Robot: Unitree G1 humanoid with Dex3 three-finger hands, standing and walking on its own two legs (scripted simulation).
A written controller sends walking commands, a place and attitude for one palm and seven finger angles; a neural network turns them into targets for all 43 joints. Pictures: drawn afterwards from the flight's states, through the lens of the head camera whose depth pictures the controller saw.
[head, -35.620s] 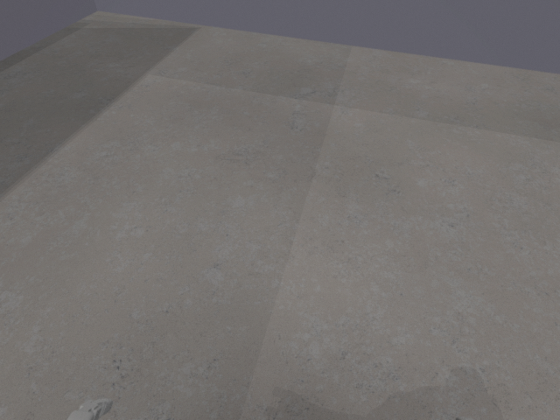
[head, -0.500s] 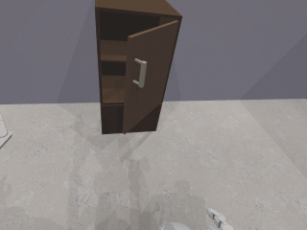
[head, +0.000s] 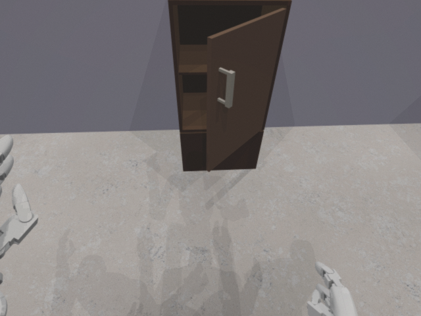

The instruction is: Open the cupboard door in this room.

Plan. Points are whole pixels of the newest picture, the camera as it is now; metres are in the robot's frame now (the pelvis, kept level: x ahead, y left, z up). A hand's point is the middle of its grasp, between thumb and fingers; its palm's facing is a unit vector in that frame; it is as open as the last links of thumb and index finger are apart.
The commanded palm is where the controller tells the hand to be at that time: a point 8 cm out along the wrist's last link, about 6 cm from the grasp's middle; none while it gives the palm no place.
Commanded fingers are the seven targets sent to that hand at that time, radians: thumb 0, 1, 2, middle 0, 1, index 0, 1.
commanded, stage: stop stepping back and stand still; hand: left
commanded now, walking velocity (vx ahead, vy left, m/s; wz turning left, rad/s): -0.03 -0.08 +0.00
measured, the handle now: (225, 87) +0.82 -0.02 +0.02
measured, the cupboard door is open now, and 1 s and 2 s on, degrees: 44 44 44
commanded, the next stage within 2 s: let the arm hang, fingers relaxed in 0.32 s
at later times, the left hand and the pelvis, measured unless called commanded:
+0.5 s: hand (74, 241) +0.22 +0.23 +0.09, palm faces +0.18 -0.83 -0.53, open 7.4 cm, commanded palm none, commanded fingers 0.00 0.90 0.90 -0.20 -0.30 -0.20 -0.30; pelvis +0.00 -0.01 +0.01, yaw +2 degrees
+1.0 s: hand out of the picture -0.07 +0.21 -0.15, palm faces +0.04 -0.96 -0.26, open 7.3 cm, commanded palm none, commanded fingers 0.00 0.90 0.90 -0.20 -0.30 -0.20 -0.30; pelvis -0.04 +0.00 +0.02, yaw +2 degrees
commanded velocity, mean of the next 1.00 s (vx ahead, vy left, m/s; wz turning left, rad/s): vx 0.00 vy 0.00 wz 0.00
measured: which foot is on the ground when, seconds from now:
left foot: down 0.00-1.00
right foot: down 0.00-1.00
